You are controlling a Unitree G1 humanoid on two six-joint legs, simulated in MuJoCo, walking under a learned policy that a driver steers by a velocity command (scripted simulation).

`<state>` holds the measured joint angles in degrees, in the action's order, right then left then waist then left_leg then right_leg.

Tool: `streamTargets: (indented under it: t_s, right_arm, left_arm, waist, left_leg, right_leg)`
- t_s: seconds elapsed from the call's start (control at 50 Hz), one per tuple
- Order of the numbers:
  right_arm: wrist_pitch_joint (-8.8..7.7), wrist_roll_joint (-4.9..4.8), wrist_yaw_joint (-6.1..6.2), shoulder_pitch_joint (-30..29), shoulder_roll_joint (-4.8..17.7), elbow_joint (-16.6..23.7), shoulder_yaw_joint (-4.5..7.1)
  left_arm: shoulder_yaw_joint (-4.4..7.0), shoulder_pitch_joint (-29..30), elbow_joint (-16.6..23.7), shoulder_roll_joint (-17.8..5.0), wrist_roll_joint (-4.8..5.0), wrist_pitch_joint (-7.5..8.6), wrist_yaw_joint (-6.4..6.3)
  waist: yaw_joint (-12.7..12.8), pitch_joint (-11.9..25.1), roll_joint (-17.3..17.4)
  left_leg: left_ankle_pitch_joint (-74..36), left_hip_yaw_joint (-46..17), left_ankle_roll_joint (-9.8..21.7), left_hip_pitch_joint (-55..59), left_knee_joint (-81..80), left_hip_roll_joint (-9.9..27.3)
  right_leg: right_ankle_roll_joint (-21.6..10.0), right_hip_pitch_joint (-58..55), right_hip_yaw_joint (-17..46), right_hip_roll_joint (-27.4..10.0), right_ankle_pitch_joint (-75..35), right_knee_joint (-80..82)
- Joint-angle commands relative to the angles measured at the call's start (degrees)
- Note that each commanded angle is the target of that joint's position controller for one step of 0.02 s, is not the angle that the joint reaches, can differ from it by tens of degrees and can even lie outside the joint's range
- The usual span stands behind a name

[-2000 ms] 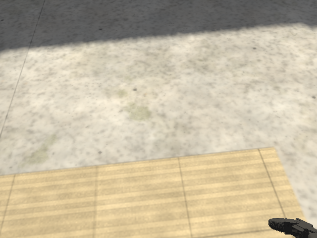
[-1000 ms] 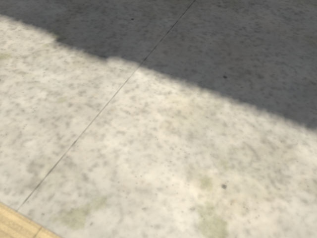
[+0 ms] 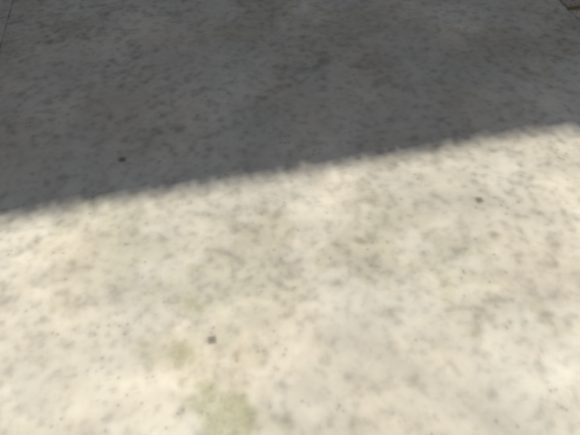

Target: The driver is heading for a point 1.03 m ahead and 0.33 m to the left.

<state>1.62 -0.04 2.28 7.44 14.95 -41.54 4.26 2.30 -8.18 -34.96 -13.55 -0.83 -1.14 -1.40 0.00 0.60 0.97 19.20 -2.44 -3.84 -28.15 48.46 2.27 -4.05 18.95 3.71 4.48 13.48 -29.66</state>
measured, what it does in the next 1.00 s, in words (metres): steps on the spot: left foot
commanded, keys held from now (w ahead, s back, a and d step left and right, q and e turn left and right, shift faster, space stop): shift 1.00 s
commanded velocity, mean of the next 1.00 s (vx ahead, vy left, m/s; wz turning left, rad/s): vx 0.00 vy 0.00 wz -0.05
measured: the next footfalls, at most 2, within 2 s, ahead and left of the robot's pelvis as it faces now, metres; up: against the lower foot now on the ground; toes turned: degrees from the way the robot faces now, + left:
left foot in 0.08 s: +0.04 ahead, +0.16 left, +0.00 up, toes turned -1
right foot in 1.46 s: +0.16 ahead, -0.12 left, +0.00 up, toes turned -3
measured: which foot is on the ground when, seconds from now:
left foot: up 0.00-0.06, down 0.08-1.00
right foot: down 0.00-1.00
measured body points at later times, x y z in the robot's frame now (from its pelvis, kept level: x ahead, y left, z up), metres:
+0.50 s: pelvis +0.01 +0.03 -0.01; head +0.02 +0.03 +0.44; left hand +0.16 +0.28 -0.11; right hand +0.16 -0.21 -0.11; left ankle +0.00 +0.16 -0.74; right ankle +0.02 -0.08 -0.74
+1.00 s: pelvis +0.01 +0.05 -0.01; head +0.02 +0.05 +0.44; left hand +0.15 +0.28 -0.11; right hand +0.14 -0.19 -0.12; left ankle +0.00 +0.16 -0.74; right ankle +0.02 -0.08 -0.74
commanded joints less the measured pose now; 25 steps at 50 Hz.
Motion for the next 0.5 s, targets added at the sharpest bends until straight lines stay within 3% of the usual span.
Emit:
streamTargets:
  t_s: [0.02, 0.06, 0.08, 0.1, 0.12, 0.14, 0.16, 0.22, 0.28, 0.38, 0.5]
  right_arm:
    - [-1.33, -0.28, -0.41, -2.83, 4.14, 4.35, 0.67]
    - [-1.97, -0.14, -0.95, -0.39, 2.87, 3.43, 0.25]
    - [-2.36, 0.6, -1.26, 0.81, 3.11, 3.04, 0.06]
    - [-2.63, 1.56, -1.24, 2.02, 5.63, 3.27, 0.37]
    - [-2.65, 1.35, -1.25, 0.42, 9.03, 2.9, 1.25]
    - [-2.61, 0.86, -1.46, -1.21, 5.16, 2.82, 0.5]
    - [-2.72, 0.84, -1.61, -2.37, 3.15, 3.45, -0.04]
    - [-3.42, 0.85, -1.16, -1.0, 4.35, 3.53, 0.19]
    - [-3.4, 0.77, -0.75, 0.29, 3.44, 3.59, -0.13]
    - [-3.17, 0.63, -0.67, 0.68, 2.87, 3.99, -0.33]
    - [-3.33, 0.52, -1.01, 0.69, 2.04, 3.89, -0.54]
  left_arm:
    - [2.16, -0.49, 2.63, -7.96, -0.01, 0.39, 0.39]
    - [1.45, 0.74, 2.23, -6.34, 0.56, 0.3, 0.44]
    - [1.17, -0.32, 1.84, -5.41, 0.58, 0.54, 0.45]
    - [0.84, -1.79, 1.76, -4.15, -0.21, 1.05, 0.51]
    - [1.21, -5.28, 1.63, -4.48, -0.68, 1.74, 1.06]
    - [1.15, -3.74, 1.3, -4.42, -1.06, 1.94, 1.21]
    - [1.61, -0.71, 1.47, -5.74, -0.86, 1.73, 1.25]
    - [1.76, 1.07, 2.32, -4.41, -0.31, 0.57, 1.16]
    - [1.77, 0.02, 1.95, -3.44, -0.1, 0.82, 1.25]
    - [1.99, -1.03, 1.54, -2.86, -0.04, 1.26, 1.05]
    - [2.28, -1.95, 1.52, -2.74, 0.04, 1.38, 0.56]
  waist:
    - [1.71, 3.87, -9.08]
    - [-0.67, 3.8, -8.15]
    - [-1.1, 4.56, -6.79]
    - [-0.09, 6.2, -2.67]
    - [4.11, 6.74, 6.61]
    - [3.27, 7.6, 9.79]
    - [1.93, 5.54, 7.65]
    - [0.58, 3.04, 3.38]
    - [0.14, 2.43, 1.19]
    - [-0.17, 2.26, -1.33]
    - [0.04, 1.96, -1.58]
  left_leg:
    - [2.79, 0.68, 0.54, 3.79, -6.97, -0.09]
    - [-5.28, 1.68, 1.66, 10.78, -19.48, -0.76]
    - [-13.51, 0.25, 2.52, 16.16, -24.12, 0.25]
    - [-25.14, -4.18, 4.1, 21.25, -24.0, 4.92]
    - [-29.78, -6.1, 7.21, 22.12, -20.78, 7.56]
    - [-20.08, -6.88, 9.07, 17.31, -22.33, 7.33]
    - [-14.16, -5.74, 8.02, 15.44, -22.87, 5.5]
    - [-9.74, -3.26, 5.8, 13.8, -21.92, 3.32]
    - [-10.19, -2.2, 5.39, 14.57, -20.6, 2.3]
    - [-10.68, -1.8, 5.54, 15.41, -19.78, 1.56]
    - [-10.63, -1.6, 5.53, 14.81, -20.0, 1.0]
  right_leg:
    - [-9.49, -5.24, 15.02, -15.35, -13.49, 7.18]
    - [-7.73, -4.43, 14.38, -13.54, -15.43, 5.03]
    - [-5.53, -3.02, 13.81, -12.11, -14.41, 4.39]
    - [-2.44, -0.89, 11.49, -9.31, -9.1, 1.58]
    - [-0.05, 0.98, 6.37, -4.28, -2.08, 0.22]
    - [2.1, -3.01, 3.5, -3.43, 0.78, 0.51]
    - [2.55, -3.45, 3.42, -3.48, 0.13, 0.58]
    - [1.16, -3.16, 4.67, -4.08, -4.31, 0.87]
    - [0.65, -2.46, 5.4, -4.55, -4.86, 1.36]
    - [1.34, -2.45, 5.64, -4.84, -5.74, 1.54]
    - [1.85, -3.84, 5.63, -5.12, -7.0, 1.25]
Over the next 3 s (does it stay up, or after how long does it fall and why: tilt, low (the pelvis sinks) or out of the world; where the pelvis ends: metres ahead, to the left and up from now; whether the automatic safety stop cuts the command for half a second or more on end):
stays up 1.09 0.39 0.00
